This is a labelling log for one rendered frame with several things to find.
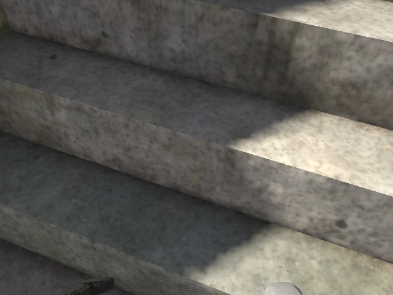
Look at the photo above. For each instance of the robot right thigh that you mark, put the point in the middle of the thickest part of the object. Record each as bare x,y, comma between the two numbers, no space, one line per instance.
280,288

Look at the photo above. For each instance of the robot left hand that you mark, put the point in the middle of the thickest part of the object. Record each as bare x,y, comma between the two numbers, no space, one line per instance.
93,286

